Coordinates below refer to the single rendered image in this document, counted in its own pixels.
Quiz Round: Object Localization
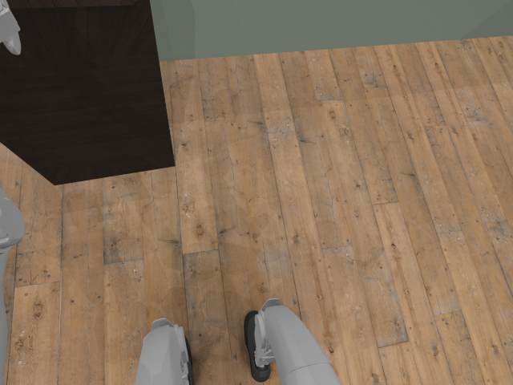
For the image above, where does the cabinet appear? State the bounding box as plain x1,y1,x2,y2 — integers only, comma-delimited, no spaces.
0,0,175,185

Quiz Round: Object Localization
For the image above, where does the robot right foot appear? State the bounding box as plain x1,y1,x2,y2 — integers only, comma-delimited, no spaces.
244,310,271,383

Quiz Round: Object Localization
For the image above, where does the left robot upper arm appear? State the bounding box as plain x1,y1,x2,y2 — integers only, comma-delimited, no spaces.
0,188,25,385

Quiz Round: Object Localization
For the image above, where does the robot left thigh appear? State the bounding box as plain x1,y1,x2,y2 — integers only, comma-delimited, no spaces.
135,324,188,385

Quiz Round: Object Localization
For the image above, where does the left robot hand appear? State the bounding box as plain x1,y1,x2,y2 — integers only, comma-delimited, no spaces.
0,0,21,55

